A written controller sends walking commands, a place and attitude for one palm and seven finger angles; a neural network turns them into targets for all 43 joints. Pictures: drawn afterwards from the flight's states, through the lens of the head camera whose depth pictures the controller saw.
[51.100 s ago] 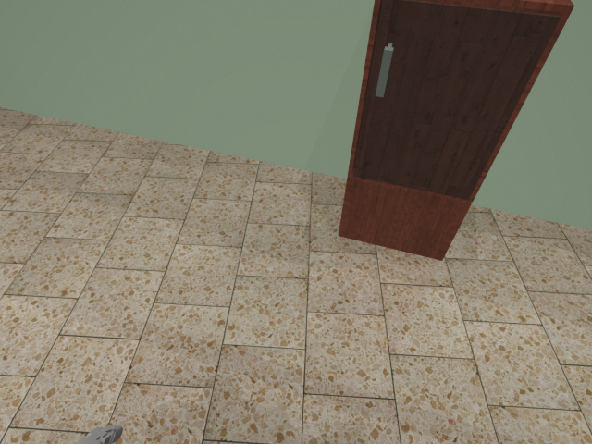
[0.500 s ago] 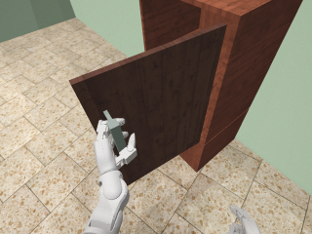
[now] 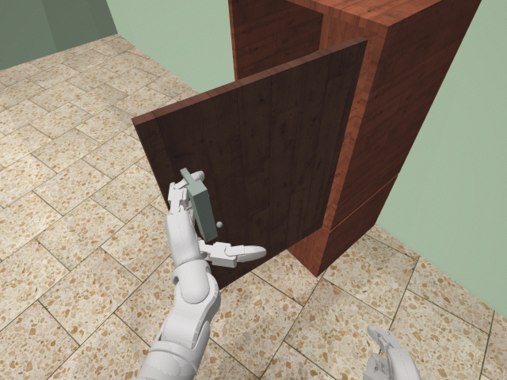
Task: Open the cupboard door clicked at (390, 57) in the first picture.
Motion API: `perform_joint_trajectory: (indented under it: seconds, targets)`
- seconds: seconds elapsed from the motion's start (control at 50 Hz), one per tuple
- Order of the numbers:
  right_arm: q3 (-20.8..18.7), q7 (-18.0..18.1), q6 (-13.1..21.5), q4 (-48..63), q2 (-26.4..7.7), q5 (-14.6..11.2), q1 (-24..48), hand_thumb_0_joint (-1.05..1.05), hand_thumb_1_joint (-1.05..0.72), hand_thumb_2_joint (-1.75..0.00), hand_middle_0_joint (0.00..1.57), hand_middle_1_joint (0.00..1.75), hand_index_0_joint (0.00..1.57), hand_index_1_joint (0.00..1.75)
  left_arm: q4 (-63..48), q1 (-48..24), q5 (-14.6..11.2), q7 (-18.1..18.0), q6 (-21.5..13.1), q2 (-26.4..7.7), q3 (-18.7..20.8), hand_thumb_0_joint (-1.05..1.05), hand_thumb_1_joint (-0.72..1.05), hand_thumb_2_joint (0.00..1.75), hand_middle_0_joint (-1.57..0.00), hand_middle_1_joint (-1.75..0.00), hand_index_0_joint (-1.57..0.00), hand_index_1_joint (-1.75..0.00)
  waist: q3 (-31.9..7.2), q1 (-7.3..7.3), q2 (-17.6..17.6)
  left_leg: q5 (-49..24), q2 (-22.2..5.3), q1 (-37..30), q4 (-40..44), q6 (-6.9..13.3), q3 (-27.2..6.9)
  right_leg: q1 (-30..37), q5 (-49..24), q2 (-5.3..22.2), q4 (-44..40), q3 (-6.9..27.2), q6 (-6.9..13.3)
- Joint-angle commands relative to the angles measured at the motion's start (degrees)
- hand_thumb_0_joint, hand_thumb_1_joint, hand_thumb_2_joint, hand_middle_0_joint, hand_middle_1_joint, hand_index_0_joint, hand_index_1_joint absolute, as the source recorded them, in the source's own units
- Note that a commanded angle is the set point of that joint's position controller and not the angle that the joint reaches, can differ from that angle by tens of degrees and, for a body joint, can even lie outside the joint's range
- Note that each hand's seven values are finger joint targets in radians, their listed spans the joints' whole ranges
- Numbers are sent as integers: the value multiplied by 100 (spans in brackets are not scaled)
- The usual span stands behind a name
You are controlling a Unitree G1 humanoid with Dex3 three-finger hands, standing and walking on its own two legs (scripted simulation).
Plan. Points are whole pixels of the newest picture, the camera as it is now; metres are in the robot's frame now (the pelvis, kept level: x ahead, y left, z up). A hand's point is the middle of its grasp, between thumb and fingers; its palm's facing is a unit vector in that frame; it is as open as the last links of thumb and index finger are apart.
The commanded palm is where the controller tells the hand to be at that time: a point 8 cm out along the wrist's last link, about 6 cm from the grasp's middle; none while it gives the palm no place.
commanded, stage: open thumb and fingers to let go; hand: left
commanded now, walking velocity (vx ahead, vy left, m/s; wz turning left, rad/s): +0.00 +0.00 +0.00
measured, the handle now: (197, 205) +0.38 +0.12 +0.07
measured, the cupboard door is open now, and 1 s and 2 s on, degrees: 83 84 84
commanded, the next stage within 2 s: slide the hand sideways off the handle in 0.08 s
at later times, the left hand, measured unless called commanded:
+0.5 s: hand (205, 239) +0.31 +0.09 +0.07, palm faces -0.13 -0.99 -0.01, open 16.3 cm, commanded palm +0.28 +0.13 +0.07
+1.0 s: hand (187, 261) +0.28 +0.12 +0.06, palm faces -0.08 -1.00 -0.05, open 16.2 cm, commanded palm +0.25 +0.18 +0.07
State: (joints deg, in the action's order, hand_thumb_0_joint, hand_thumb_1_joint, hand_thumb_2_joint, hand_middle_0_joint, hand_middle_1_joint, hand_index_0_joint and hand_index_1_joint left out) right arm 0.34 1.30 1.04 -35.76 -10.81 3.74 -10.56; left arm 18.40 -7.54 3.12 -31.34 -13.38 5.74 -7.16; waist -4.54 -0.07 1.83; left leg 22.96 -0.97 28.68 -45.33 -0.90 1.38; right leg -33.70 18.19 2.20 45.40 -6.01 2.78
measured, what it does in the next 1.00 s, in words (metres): stands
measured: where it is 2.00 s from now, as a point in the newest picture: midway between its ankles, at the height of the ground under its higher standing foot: outside the picture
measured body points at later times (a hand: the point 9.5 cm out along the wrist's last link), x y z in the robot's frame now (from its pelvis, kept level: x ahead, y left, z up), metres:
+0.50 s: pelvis -0.01 +0.03 +0.00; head +0.02 +0.01 +0.45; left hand +0.31 +0.15 +0.08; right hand +0.15 -0.20 -0.10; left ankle +0.00 +0.13 -0.71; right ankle +0.05 -0.09 -0.71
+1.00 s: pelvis +0.02 +0.01 +0.00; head +0.05 +0.00 +0.45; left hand +0.28 +0.17 +0.07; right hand +0.20 -0.20 -0.09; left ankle +0.00 +0.13 -0.71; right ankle +0.05 -0.09 -0.71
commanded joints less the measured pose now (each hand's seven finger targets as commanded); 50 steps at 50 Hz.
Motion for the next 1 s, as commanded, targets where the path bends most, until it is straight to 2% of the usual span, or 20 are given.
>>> perform_joint_trajectory:
  seconds: [0.0, 0.04, 0.1, 0.16, 0.18, 0.2, 0.22, 0.26, 0.28, 0.3, 0.34, 0.38, 0.42, 0.48, 0.58, 0.68, 0.76, 0.9, 0.92, 0.98]
  targets:
    - [-144, -2, 230, 868, -517, 33, 535, 0, -90, -90, 20, 30, 20, 30, -1167, -1696, 154, -124, -348, 198, -119, 0, -50, 30, -17, -40, -17, -40, -1242, -34, -631, -504, 171, 125, 657, 129, -133, 1118, -81, -34, -860, 447, -117]
    - [-141, 7, 217, 841, -509, 40, 550, 0, -90, -90, 20, 30, 20, 30, -1126, -1960, 211, -195, -358, 178, -116, 0, -50, 30, -15, -30, -15, -30, -1191, -68, -647, -392, 162, 145, 668, 125, -156, 1023, 91, -32, -860, 436, -116]
    - [-138, -16, 219, 847, -492, 44, 569, 0, -90, -90, 20, 30, 20, 30, -1103, -1860, 229, -259, -327, 375, -242, 0, -50, 30, -15, -30, -15, -30, -1220, -35, -547, -424, 152, 125, 676, 107, -166, 967, 60, -64, -776, 367, -94]
    - [-139, -37, 221, 803, -502, 46, 555, 0, -90, -90, 20, 30, 20, 30, -1077, -2146, 268, -329, -311, 477, -367, 0, -50, 30, -15, -30, -15, -30, -1257, -110, -571, -412, 134, 98, 648, 94, -210, 833, 78, -83, -686, 303, -87]
    - [-101, -17, 268, 636, -676, 66, 166, 0, -90, -90, 20, 30, 20, 30, -918, -2047, 858, 857, -481, 93, -1524, 0, -50, 30, -15, -30, -15, -30, -888, -555, -956, -496, 92, 10, 537, 205, -190, 621, -431, -74, -608, 396, -84]
    - [-164, 22, 320, 836, -699, -11, 78, 0, -90, -90, 20, 30, 20, 30, -1375, -2407, 660, 1474, -706, -377, -1075, 0, -50, 30, -15, -30, -15, -30, -1392, -378, -659, -601, 114, -40, 517, 219, -186, 805, -628, -29, -525, 429, -56]
    - [-162, 79, 326, 863, -703, -26, 85, 0, -90, -90, 20, 30, 20, 30, -1458, -2506, 610, 1831, -826, -633, -955, 0, -50, 30, -15, -30, -15, -30, -1655, -305, -549, -707, 141, -114, 485, 229, -182, 992, -791, -19, -452, 482, -40]
    - [-109, 139, 433, 934, -687, -118, 70, 0, -90, -90, 20, 30, 20, 30, -1422, -2577, 425, 2466, -897, -472, -1208, 0, -50, 30, -15, -30, -15, -30, -1546, -364, -426, -583, 145, -157, 507, 219, -231, 900, -672, -25, -441, 450, -48]
    - [-74, 146, 500, 964, -707, -206, 43, 0, -90, -90, 20, 30, 20, 30, -1329, -2616, 214, 2839, -835, -298, -1409, 0, -50, 30, -15, -30, -15, -30, -1324, -446, -180, -424, 134, -244, 565, 212, -265, 715, -485, -48, -496, 416, -43]
    - [-39, 180, 559, 975, -741, -295, 18, 0, -90, -90, 20, 30, 20, 30, -1164, -2687, -102, 3184, -733, -341, -1356, 0, -50, 30, -15, -30, -15, -30, -1167, -497, -315, -283, 134, -250, 627, 216, -320, 710, -345, -80, -577, 401, -52]
    - [-22, 241, 667, 1057, -782, -420, 99, 0, -90, -90, 20, 30, 20, 30, -1184, -2523, -763, 3488, -503, -386, -925, 0, -50, 30, -15, -30, -15, -30, -1247, -359, -412, -163, 146, -275, 764, 181, -367, 895, -140, -120, -716, 351, -68]
    - [19, 235, 785, 1086, -793, -483, 162, 0, -90, -90, 20, 30, 20, 30, -1155, -2300, -1092, 3513, -318, -354, -682, 0, -50, 30, -15, -30, -15, -30, -1190, -245, -389, -154, 167, -274, 872, 136, -405, 926, -48, -128, -733, 263, -74]
    - [12, 146, 880, 1078, -784, -489, 108, 0, -90, -90, 20, 30, 20, 30, -1160, -1884, -1141, 3367, -258, -269, -573, 0, -50, 30, -15, -30, -15, -30, -1030, -143, -511, -261, 121, -266, 969, 72, -480, 832, -81, -138, -632, 128, -84]
    - [-41, -4, 923, 1160, -815, -428, 52, 0, -90, -90, 20, 30, 20, 30, -1339, -1288, -911, 3067, -302, -547, -330, 0, -50, 30, -15, -30, -15, -30, -1082, 26, -675, -501, 122, -174, 934, 69, -408, 916, -191, -128, -583, 162, -88]
    - [-66, -150, 866, 1322, -796, -367, 48, 0, -90, -90, 20, 30, 20, 30, -1880, -684, -537, 2895, -418, -792, -261, 0, -50, 30, -15, -30, -15, -30, -1034, 133, -369, -647, 98, -117, 881, 49, -294, 936, -291, -118, -491, 237, -36]
    - [-35, -95, 752, 1439, -779, -363, 167, 0, -90, -90, 20, 30, 20, 30, -2236, -308, -564, 2916, -337, -1205, 128, 0, -50, 30, -15, -30, -15, -30, -918, 191, -398, -404, 124, 60, 893, 94, -204, 1129, -132, -117, -603, 338, -46]
    - [-20, -28, 747, 1495, -731, -362, 207, 0, -90, -90, 20, 30, 20, 30, -2731, 135, -737, 2995, -330, -1326, 369, 0, -50, 30, -15, -30, -15, -30, -1057, 216, -329, -649, 142, -5, 826, 104, -117, 1370, -520, -119, -623, 380, -69]
    - [-14, 41, 891, 1413, -740, -370, 139, 0, -90, -90, 20, 30, 20, 30, -3033, 743, -959, 3307, -441, -1435, 485, 0, -50, 30, -15, -30, -15, -30, -995, 99, -391, -923, 154, 51, 652, 117, -151, 1389, -966, -128, -552, 385, -113]
    - [-40, 56, 905, 1389, -765, -371, 125, 0, -90, -90, 20, 30, 20, 30, -3033, 817, -974, 3335, -445, -1632, 686, 0, -50, 30, -15, -30, -15, -30, -1041, 120, -354, -945, 157, 78, 613, 112, -145, 1402, -1003, -128, -533, 415, -112]
    - [-57, 72, 927, 1410, -772, -372, 81, 0, -90, -90, 20, 30, 20, 30, -3156, 1286, -1041, 3483, -433, -1744, 855, 0, -50, 30, -15, -30, -15, -30, -1221, 175, -402, -1147, 188, 100, 556, 123, -115, 1623, -1308, -115, -510, 467, -119]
